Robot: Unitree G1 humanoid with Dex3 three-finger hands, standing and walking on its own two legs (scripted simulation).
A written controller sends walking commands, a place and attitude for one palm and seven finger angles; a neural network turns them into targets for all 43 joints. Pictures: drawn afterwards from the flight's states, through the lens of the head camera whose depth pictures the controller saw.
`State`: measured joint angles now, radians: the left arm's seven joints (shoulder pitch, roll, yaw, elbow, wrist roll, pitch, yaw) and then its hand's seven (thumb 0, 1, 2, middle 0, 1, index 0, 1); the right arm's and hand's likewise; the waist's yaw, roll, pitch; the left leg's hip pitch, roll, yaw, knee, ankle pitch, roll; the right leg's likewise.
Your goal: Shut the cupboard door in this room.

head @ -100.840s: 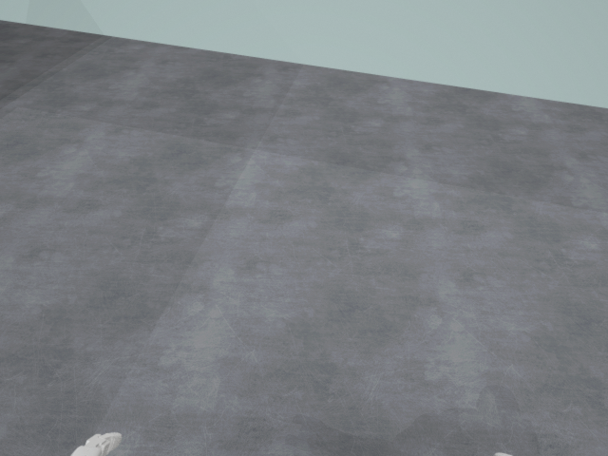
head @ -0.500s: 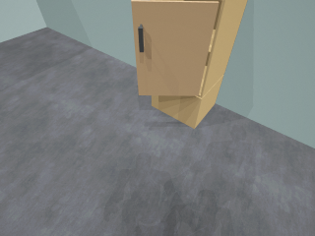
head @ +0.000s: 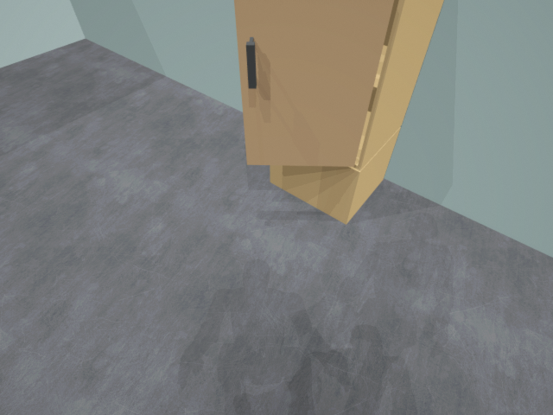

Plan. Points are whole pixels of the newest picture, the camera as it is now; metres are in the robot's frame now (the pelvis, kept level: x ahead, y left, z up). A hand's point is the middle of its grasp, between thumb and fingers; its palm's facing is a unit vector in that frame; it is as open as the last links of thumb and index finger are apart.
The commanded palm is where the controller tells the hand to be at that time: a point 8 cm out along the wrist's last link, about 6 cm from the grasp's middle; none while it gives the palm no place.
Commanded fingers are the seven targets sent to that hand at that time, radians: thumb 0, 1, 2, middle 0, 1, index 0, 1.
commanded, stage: look to check the result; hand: left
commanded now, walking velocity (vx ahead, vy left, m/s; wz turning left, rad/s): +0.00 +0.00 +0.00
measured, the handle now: (252, 62) +1.03 +0.13 +0.02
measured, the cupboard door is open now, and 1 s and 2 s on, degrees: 37 37 37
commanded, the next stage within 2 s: walk to a spot facing it in 0.18 s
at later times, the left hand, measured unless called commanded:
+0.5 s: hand out of the picture +0.05 +0.20 -0.18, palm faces -0.03 -0.97 -0.23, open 7.4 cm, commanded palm none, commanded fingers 0.00 0.90 0.90 -0.20 -0.30 -0.20 -0.30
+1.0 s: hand (215, 414) +0.16 +0.12 -0.18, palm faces -0.16 -0.97 -0.16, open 7.4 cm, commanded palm none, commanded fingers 0.00 0.90 0.90 -0.20 -0.30 -0.20 -0.30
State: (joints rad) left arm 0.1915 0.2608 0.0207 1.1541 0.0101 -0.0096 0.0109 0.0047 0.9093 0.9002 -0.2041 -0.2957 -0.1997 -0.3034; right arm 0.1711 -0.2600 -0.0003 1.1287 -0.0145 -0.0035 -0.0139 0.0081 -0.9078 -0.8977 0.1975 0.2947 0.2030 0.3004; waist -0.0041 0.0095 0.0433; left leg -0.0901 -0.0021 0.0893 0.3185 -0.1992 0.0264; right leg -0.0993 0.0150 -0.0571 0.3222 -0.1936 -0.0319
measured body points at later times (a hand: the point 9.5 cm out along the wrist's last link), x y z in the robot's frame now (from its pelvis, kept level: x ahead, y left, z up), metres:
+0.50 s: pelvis +0.02 +0.00 -0.01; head +0.02 +0.00 +0.44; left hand +0.06 +0.25 -0.16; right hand +0.05 -0.27 -0.16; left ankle -0.01 +0.10 -0.75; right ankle -0.01 -0.10 -0.75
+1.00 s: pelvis +0.18 -0.05 -0.01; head +0.22 -0.06 +0.44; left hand +0.17 +0.17 -0.16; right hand +0.20 -0.29 -0.16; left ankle +0.30 +0.08 -0.69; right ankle +0.08 -0.12 -0.75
